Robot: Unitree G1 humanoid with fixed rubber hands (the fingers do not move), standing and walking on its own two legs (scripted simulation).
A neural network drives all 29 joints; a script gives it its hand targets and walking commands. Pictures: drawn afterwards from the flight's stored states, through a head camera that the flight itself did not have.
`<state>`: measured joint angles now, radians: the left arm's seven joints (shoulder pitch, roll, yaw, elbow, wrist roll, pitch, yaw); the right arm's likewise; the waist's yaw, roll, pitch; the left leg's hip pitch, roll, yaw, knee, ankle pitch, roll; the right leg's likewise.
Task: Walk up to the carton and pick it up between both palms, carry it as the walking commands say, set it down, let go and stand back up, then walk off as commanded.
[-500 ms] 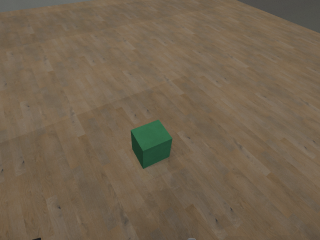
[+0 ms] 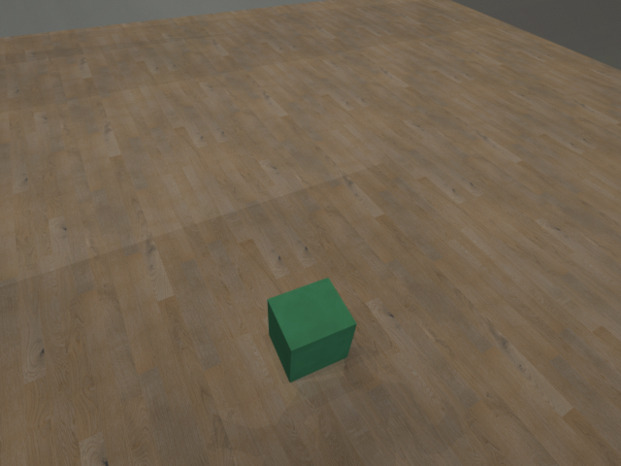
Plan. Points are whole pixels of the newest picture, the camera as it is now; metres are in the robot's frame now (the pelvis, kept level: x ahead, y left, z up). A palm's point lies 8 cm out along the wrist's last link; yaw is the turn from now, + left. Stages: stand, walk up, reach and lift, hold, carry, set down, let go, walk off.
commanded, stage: walk up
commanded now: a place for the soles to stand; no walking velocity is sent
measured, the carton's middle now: (309, 329) +0.67 +0.01 -0.64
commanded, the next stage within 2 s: none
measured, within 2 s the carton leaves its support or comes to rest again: neither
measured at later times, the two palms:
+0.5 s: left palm (79, 403) +0.22 +0.33 -0.07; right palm (567, 423) +0.24 -0.35 -0.08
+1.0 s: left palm (121, 357) +0.29 +0.30 -0.08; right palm (543, 365) +0.32 -0.34 -0.07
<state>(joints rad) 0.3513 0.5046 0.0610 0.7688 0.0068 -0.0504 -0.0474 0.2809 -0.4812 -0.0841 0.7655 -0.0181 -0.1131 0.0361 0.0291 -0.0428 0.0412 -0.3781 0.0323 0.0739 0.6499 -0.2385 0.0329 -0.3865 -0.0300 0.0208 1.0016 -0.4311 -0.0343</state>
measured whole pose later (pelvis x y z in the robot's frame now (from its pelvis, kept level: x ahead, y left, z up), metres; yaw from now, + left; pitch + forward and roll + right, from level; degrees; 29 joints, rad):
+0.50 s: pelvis +0.15 -0.02 +0.00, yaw +0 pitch -2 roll +0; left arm 0.28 0.50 0.05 0.77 0.00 -0.06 -0.02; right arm 0.27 -0.46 -0.04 0.80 -0.01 -0.08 0.00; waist 0.03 0.01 0.08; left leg -0.41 0.03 0.05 0.70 -0.27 0.03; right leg -0.33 -0.05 -0.05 0.69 -0.33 0.01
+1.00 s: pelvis +0.19 -0.02 +0.02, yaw +0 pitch -2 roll -1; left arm 0.07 0.42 0.00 1.07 -0.01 -0.03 0.00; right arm 0.00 -0.42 0.00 1.08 0.00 -0.03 0.00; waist 0.00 0.00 0.04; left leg -0.22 0.04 0.05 0.44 -0.18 0.00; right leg -0.14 -0.01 -0.02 0.42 -0.24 0.02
